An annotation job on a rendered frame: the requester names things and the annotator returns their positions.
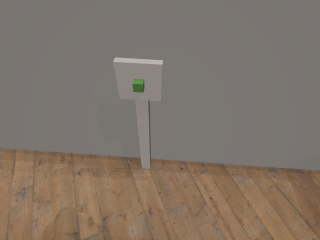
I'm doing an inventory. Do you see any button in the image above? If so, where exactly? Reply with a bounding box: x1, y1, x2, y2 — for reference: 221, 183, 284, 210
132, 79, 145, 93

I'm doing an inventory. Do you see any panel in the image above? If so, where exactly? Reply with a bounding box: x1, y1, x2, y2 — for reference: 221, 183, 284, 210
113, 57, 163, 169

